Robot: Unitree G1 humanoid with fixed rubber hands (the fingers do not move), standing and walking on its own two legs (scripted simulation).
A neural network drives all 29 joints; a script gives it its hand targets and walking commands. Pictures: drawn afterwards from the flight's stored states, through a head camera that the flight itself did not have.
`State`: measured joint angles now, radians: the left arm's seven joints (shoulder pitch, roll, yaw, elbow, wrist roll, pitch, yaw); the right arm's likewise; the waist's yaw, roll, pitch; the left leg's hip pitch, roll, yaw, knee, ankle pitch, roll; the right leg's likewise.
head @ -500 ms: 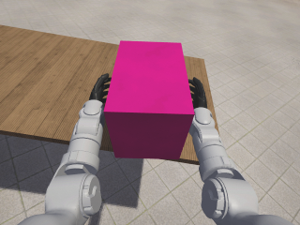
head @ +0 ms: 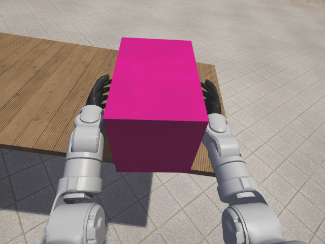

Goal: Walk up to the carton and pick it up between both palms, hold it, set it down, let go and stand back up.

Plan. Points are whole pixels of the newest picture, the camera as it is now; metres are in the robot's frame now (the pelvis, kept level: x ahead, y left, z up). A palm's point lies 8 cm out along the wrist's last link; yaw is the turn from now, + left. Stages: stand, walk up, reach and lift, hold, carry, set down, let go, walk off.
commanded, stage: reach and lift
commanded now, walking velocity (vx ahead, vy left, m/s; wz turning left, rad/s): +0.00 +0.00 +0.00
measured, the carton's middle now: (155, 104) +0.43 -0.01 +0.13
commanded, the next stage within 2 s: hold in 1.54 s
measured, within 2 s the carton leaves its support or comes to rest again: neither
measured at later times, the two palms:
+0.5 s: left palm (93, 101) +0.37 +0.13 +0.19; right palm (221, 106) +0.35 -0.15 +0.20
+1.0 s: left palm (91, 98) +0.36 +0.14 +0.20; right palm (222, 101) +0.35 -0.14 +0.21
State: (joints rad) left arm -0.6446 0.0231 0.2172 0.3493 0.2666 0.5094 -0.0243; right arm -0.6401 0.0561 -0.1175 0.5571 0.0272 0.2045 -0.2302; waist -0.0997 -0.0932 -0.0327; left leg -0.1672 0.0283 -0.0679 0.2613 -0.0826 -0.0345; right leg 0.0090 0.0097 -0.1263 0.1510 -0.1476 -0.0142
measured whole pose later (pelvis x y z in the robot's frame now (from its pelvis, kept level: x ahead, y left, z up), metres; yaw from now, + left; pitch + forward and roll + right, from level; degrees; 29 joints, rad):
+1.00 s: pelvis -0.02 +0.01 +0.00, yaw -1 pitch -4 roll -1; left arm -0.69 0.00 0.23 0.11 0.29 0.81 0.00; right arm -0.75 -0.02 -0.08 0.43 0.17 0.46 -0.23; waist -0.11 -0.08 0.00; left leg -0.14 0.04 -0.05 0.29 -0.08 -0.03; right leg 0.02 0.02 -0.10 0.19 -0.14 -0.01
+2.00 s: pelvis -0.03 +0.00 +0.00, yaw -2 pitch -6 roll -1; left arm -0.72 -0.01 0.26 0.02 0.30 0.94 -0.01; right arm -0.82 -0.06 -0.05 0.41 0.26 0.57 -0.27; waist -0.09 -0.07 -0.03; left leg -0.12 0.04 -0.04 0.28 -0.07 -0.03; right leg 0.03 0.02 -0.10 0.21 -0.15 -0.02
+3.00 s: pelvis -0.03 +0.00 +0.00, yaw -2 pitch -6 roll -1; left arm -0.70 -0.03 0.27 -0.06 0.31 0.98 -0.02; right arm -0.79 -0.06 -0.04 0.35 0.28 0.60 -0.28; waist -0.09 -0.07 -0.01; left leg -0.10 0.04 -0.04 0.27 -0.07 -0.03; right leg 0.05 0.02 -0.09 0.20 -0.14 -0.02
